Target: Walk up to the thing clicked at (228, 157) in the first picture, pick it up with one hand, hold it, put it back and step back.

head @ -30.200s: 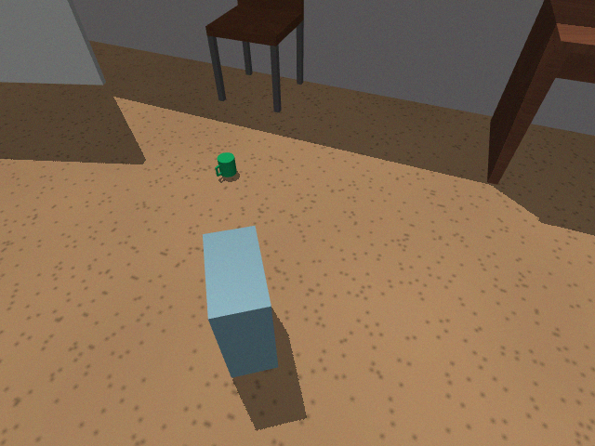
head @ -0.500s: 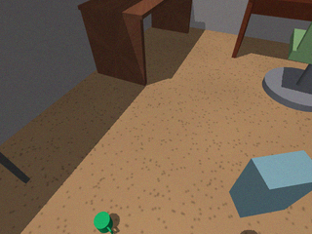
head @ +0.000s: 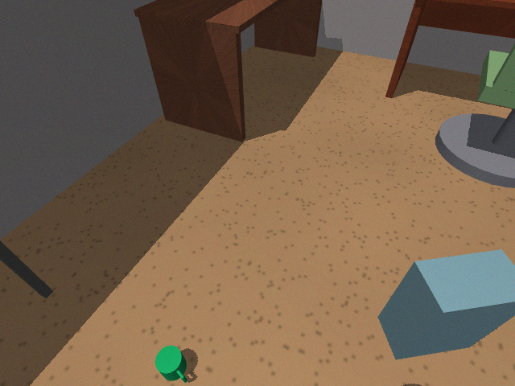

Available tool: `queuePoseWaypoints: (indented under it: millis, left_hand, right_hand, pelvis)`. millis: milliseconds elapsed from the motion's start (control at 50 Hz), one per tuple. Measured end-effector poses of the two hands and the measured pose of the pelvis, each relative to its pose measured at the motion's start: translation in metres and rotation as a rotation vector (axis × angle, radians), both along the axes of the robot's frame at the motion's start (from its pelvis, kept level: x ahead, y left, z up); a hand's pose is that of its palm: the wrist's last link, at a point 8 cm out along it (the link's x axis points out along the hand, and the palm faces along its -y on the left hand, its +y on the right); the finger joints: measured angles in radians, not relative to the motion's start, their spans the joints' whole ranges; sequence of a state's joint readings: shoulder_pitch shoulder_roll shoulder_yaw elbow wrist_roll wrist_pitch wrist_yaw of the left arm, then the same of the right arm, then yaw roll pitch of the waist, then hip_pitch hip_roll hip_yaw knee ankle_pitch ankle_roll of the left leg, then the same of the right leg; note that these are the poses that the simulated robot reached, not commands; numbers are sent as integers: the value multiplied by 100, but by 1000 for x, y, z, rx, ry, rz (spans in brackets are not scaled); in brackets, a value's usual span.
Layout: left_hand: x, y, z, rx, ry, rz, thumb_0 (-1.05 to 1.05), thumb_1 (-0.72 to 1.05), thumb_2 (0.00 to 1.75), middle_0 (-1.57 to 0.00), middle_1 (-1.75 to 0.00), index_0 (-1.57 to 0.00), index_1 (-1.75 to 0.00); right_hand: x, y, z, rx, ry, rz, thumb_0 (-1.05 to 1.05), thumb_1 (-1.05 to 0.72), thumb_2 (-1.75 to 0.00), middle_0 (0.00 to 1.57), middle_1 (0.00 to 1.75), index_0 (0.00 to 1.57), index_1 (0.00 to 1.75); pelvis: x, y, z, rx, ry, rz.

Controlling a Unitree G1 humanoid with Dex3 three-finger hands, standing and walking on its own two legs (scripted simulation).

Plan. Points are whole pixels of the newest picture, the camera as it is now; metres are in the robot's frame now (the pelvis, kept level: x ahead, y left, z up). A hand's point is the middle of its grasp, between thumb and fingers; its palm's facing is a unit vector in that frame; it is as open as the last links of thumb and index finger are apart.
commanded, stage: stand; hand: left
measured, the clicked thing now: (174, 366) +0.38 +0.31 -0.74
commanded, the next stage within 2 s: walk up in 1.72 s
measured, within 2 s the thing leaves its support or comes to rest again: neither
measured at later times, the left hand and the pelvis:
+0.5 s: hand out of the picture +0.07 +0.25 -0.15, palm faces -0.03 -0.93 -0.36, open 7.4 cm; pelvis +0.00 -0.01 +0.00, yaw +0 degrees
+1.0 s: hand out of the picture +0.09 +0.25 -0.15, palm faces -0.03 -0.94 -0.35, open 7.4 cm; pelvis +0.01 -0.01 +0.00, yaw +0 degrees
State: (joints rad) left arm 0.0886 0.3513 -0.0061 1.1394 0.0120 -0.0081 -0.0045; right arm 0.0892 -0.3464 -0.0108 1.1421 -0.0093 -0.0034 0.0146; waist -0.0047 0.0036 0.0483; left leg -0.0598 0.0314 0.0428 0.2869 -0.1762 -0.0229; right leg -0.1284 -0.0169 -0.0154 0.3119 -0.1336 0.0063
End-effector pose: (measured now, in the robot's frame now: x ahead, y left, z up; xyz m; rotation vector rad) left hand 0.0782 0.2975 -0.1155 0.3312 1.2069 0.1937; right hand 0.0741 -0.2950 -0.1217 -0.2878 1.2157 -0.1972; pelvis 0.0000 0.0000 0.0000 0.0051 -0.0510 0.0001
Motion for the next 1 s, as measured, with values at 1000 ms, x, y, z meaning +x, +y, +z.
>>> queuePoseWaypoints:
  millis: [1000]
  left_hand:
    - [2,-5,0,2,6,0,1,91,90,-20,-30,-20,-30]
  right_hand:
    - [0,-7,-2,-4,24,10,1,-90,-90,20,30,20,30]
  pelvis:
    - [7,-6,-1,-1,10,8]
